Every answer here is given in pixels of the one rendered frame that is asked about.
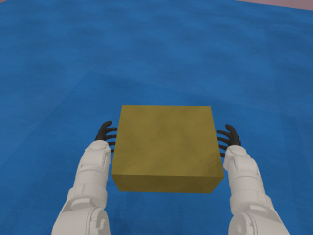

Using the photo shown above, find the robot left forearm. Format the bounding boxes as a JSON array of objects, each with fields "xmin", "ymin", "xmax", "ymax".
[{"xmin": 51, "ymin": 140, "xmax": 111, "ymax": 235}]

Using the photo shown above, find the left robot hand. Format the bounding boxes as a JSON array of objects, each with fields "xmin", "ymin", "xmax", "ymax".
[{"xmin": 94, "ymin": 121, "xmax": 117, "ymax": 153}]

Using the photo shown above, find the carton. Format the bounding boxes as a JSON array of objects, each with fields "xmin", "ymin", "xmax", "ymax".
[{"xmin": 111, "ymin": 105, "xmax": 225, "ymax": 194}]

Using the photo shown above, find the robot left upper arm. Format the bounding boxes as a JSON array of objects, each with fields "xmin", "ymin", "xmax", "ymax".
[{"xmin": 52, "ymin": 206, "xmax": 111, "ymax": 235}]

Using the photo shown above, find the robot right forearm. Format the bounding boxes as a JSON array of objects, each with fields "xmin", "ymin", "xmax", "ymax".
[{"xmin": 223, "ymin": 145, "xmax": 285, "ymax": 226}]

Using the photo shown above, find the robot right upper arm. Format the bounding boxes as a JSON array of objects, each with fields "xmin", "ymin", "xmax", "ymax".
[{"xmin": 228, "ymin": 211, "xmax": 290, "ymax": 235}]

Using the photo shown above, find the right robot hand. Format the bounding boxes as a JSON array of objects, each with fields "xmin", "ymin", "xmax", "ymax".
[{"xmin": 216, "ymin": 124, "xmax": 241, "ymax": 158}]

